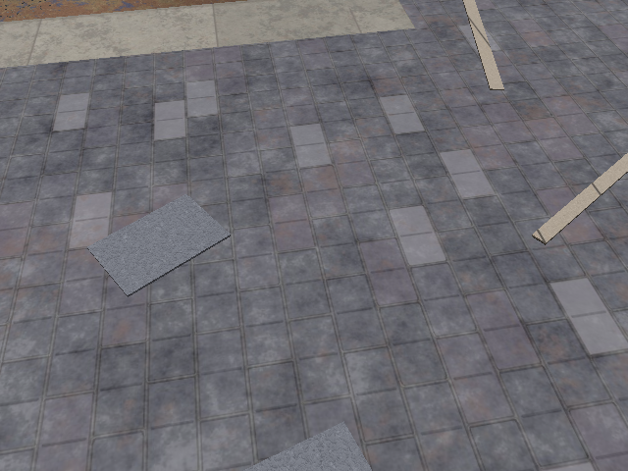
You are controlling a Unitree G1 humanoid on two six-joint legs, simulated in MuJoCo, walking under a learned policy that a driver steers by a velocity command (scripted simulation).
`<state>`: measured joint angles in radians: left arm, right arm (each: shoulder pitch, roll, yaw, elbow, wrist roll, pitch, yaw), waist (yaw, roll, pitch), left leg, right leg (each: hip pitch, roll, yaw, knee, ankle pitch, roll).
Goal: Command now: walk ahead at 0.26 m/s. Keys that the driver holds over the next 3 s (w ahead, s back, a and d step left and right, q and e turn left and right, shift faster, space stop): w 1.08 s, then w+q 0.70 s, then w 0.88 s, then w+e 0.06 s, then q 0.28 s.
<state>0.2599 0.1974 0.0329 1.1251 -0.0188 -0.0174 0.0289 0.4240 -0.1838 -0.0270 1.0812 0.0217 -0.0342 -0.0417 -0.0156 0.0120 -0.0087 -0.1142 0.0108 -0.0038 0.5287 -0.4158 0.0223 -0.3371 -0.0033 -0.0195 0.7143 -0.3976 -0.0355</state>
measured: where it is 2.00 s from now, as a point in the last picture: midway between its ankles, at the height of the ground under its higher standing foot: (296, 260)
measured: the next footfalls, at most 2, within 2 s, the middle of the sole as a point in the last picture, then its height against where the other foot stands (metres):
left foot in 0.56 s outside the picture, level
right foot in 1.14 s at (375, 376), level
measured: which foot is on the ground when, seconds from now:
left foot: down 0.00-0.10, up 0.12-0.54, down 0.56-1.00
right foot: down 0.00-0.58, up 0.60-1.00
